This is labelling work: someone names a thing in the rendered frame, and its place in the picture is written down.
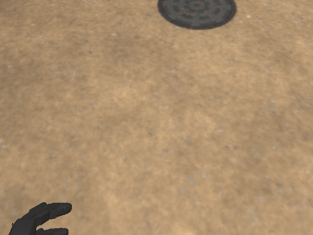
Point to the left robot hand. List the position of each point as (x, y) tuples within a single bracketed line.
[(37, 216)]

